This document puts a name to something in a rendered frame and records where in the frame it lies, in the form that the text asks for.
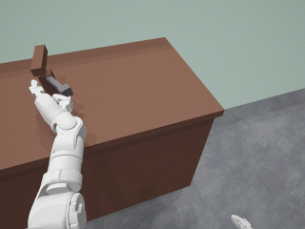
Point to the robot right hand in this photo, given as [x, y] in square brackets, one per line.
[240, 222]

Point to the left robot upper arm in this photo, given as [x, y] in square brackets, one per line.
[59, 211]

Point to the robot left forearm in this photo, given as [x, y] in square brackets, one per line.
[64, 171]

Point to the tap lever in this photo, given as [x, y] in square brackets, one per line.
[62, 89]

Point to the counter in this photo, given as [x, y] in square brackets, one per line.
[146, 113]

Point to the robot left hand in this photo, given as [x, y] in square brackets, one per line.
[47, 105]

